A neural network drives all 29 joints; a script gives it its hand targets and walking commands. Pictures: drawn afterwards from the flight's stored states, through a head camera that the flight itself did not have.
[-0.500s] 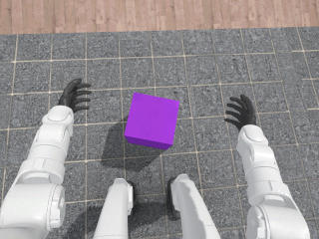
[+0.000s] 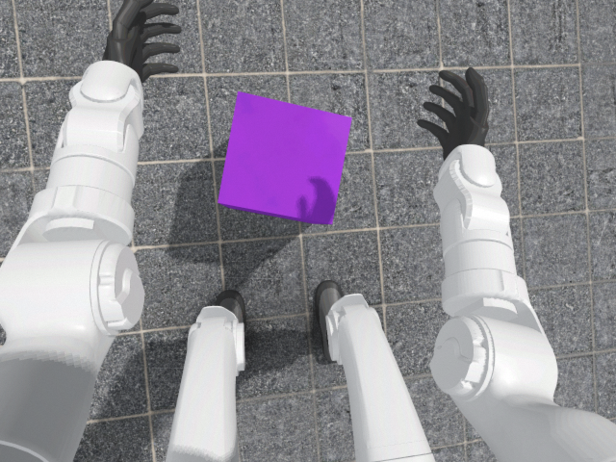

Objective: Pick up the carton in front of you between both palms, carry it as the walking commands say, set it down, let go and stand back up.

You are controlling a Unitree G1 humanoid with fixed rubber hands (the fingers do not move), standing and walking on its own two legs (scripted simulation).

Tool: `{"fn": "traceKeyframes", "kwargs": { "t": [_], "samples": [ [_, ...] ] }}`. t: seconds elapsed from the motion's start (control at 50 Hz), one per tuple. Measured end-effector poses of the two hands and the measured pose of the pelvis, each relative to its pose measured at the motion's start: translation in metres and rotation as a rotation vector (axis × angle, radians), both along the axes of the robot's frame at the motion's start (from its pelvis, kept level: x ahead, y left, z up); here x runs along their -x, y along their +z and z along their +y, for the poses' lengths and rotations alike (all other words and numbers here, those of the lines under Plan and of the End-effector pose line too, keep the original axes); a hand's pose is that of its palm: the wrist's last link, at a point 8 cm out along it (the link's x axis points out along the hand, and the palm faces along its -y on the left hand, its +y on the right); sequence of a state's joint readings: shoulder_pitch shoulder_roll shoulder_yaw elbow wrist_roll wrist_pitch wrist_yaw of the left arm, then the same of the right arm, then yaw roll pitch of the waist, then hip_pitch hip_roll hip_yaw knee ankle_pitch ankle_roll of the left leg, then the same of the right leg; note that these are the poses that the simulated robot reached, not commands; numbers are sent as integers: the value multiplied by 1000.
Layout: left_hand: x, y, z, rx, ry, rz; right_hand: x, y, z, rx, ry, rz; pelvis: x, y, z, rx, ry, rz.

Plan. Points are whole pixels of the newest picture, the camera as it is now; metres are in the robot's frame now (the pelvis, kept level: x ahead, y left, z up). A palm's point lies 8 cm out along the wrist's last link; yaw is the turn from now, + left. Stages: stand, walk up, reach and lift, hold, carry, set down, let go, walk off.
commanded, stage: reach and lift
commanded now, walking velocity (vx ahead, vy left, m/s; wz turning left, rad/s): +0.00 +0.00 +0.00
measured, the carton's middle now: (281, 169) +0.48 -0.03 -0.50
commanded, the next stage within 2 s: none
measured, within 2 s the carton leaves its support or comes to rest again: leaves its support in 1.56 s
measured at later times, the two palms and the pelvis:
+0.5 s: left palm (178, 137) +0.52 +0.16 -0.36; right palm (393, 175) +0.44 -0.22 -0.36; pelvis -0.05 -0.01 -0.20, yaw -3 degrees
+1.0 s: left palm (193, 146) +0.51 +0.14 -0.44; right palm (374, 174) +0.45 -0.20 -0.42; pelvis -0.05 +0.00 -0.26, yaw -4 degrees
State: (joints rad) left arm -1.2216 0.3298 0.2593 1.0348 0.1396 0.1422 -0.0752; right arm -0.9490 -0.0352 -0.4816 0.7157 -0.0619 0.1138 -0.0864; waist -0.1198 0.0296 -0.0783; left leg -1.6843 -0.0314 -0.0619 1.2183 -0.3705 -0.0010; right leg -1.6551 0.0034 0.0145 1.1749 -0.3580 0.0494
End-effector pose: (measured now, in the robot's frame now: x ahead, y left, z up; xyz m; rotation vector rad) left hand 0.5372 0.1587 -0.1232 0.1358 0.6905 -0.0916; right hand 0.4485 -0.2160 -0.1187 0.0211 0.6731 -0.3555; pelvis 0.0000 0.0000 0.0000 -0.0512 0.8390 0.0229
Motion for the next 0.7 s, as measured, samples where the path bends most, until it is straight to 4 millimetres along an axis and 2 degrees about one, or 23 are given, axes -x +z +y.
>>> {"fn": "traceKeyframes", "kwargs": {
  "t": [0.14,0.24,0.32,0.48,0.7],
  "samples": [
    [15,-79,-3,-3,24,31,5,-73,0,-5,8,39,-1,-50,-2,11,-8,80],
    [23,-140,-1,-14,34,19,9,-132,-2,-3,17,44,11,-98,-4,14,-17,88],
    [25,-180,1,-20,36,-1,11,-173,-4,0,20,38,24,-137,-5,15,-22,63],
    [22,-233,-2,-21,38,0,11,-231,-3,-15,17,41,49,-196,-6,16,-29,-36],
    [23,-305,-9,-14,46,48,8,-304,5,-20,48,100,58,-243,-6,15,-34,-143]
  ]
}}
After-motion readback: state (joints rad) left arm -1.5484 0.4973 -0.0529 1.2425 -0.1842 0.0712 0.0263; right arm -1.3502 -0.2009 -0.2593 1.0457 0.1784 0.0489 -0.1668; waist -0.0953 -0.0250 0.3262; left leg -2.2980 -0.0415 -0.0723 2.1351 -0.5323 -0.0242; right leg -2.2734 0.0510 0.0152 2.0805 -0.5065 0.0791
